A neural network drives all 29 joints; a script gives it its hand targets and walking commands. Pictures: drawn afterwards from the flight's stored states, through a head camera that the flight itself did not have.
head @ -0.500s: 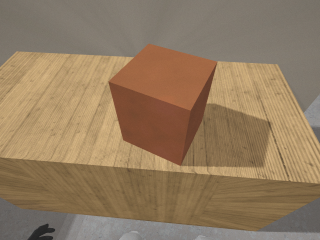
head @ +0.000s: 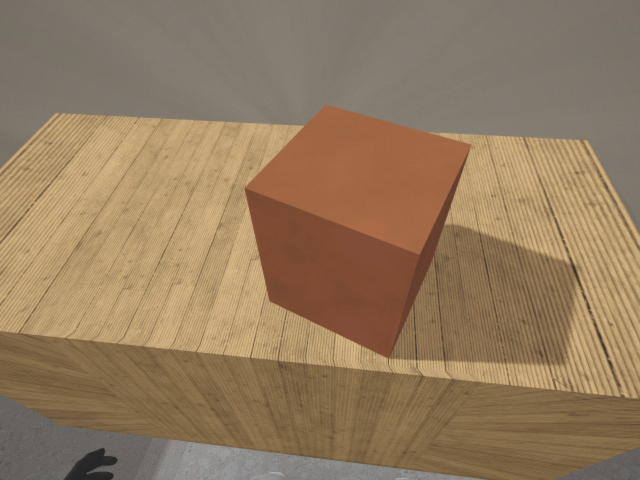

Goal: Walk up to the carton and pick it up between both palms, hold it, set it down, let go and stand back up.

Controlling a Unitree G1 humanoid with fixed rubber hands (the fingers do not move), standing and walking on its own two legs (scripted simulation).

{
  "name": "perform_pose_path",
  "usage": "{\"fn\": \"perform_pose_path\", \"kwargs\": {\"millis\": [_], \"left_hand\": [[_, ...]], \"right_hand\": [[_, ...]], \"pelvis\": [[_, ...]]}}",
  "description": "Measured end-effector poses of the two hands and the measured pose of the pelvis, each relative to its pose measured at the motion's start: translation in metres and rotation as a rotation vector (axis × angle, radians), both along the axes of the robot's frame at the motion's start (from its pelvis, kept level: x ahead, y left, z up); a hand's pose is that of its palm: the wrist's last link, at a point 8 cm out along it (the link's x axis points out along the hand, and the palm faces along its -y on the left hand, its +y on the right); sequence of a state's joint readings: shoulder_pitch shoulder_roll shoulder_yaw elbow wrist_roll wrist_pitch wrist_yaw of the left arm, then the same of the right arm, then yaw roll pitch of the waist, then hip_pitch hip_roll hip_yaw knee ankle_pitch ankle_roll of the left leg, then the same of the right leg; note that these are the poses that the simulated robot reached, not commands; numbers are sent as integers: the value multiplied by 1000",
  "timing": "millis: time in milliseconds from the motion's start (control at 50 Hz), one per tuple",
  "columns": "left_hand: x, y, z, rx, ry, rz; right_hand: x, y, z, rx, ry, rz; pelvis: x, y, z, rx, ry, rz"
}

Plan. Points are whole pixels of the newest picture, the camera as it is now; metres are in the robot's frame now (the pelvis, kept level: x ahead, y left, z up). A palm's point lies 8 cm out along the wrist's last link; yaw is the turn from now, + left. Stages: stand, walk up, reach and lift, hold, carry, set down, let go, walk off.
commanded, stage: walk up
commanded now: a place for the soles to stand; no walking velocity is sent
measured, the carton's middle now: (357, 232) +0.45 -0.03 +0.04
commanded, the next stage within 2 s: reach and lift in 0.56 s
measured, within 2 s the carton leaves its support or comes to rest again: neither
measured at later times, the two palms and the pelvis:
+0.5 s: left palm out of the picture +0.10 +0.32 -0.07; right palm out of the picture +0.06 -0.33 -0.09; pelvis -0.01 +0.00 +0.00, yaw +0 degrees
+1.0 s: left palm (118, 472) +0.16 +0.27 -0.07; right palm out of the picture +0.11 -0.33 -0.06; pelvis -0.02 -0.03 +0.00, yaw -1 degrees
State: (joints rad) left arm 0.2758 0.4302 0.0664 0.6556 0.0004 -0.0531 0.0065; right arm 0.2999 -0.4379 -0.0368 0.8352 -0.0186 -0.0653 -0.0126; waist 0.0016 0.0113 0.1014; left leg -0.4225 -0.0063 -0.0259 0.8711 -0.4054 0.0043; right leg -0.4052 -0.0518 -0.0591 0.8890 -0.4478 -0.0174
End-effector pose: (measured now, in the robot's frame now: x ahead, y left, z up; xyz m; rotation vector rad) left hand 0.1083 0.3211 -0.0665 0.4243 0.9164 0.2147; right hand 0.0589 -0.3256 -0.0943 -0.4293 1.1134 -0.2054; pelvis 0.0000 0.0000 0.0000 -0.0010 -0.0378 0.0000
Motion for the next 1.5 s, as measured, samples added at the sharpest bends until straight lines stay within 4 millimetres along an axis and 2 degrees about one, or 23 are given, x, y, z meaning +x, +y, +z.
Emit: {"fn": "perform_pose_path", "kwargs": {"millis": [100, 280, 560, 640, 720, 800, 860, 940, 1060, 1180, 1280, 1340, 1420, 1500], "left_hand": [[0, -3, -4, -11, 3, -1], [-3, 0, -7, -23, 4, -5], [-5, -5, -4, -19, -2, -11], [-7, -12, -15, -17, 147, 79], [11, -32, -19, -45, 180, 117], [42, -53, -13, -83, 100, 83], [57, -63, -9, -121, 37, 62], [57, -60, -9, -154, 10, 78], [52, -41, 6, -149, -27, 76], [58, -21, 28, -160, -110, 28], [64, -8, 34, -187, -129, -14], [68, -9, 38, -199, -145, -54], [71, -25, 50, -232, -189, -128], [76, -33, 52, -229, -177, -213]], "right_hand": [[1, -5, 6, -16, -4, 1], [0, -2, 9, -25, -12, 3], [-5, -6, 7, -17, -21, -2], [2, -16, 0, 5, -72, 15], [28, -18, -5, 30, -167, 55], [51, -17, 3, 35, -253, 73], [59, -15, 14, 15, -303, 68], [57, -11, 27, -10, -330, 37], [56, 7, 47, -12, -394, 15], [53, 47, 67, 17, -487, -12], [45, 74, 78, 19, -512, -62], [44, 89, 84, 24, -534, -69], [52, 112, 88, 77, -575, -61], [46, 122, 87, 102, -615, -103]], "pelvis": [[0, -3, 0, 2, -1, 0], [-3, 1, 0, -3, -4, 1], [-7, -4, 0, -2, -11, -4], [-9, -8, -2, -4, -19, -12], [-10, -15, -8, 2, -36, -13], [-12, -24, -9, 15, -39, -13], [-13, -30, -8, 24, -39, -13], [-17, -34, -3, 30, -32, -13], [-27, -24, 9, 16, -25, -14], [-36, -7, 18, -5, -46, -13], [-39, 14, 20, -22, -69, -19], [-39, 28, 22, -48, -86, -29], [-38, 44, 28, -81, -101, -40], [-42, 55, 28, -36, -83, -85]]}}
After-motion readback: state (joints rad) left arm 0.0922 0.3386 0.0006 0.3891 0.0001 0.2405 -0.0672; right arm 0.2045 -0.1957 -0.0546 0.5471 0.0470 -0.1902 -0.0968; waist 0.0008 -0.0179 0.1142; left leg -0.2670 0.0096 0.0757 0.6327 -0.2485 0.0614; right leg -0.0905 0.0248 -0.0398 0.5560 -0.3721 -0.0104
